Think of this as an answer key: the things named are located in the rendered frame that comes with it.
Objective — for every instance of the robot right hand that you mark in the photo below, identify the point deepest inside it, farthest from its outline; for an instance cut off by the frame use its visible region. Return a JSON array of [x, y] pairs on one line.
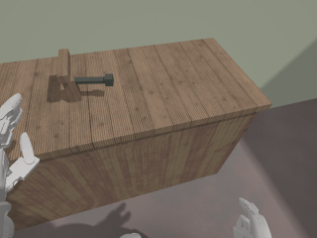
[[255, 227]]

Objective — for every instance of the counter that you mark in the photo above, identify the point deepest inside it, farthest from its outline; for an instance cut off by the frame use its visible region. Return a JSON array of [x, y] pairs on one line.
[[174, 114]]

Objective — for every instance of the tap lever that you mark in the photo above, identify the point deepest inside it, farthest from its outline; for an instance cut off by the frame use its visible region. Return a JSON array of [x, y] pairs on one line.
[[107, 79]]

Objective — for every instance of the robot left hand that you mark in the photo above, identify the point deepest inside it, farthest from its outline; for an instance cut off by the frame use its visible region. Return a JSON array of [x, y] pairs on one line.
[[10, 115]]

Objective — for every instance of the robot left forearm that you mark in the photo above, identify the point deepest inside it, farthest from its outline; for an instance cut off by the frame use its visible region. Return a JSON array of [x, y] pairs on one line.
[[7, 227]]

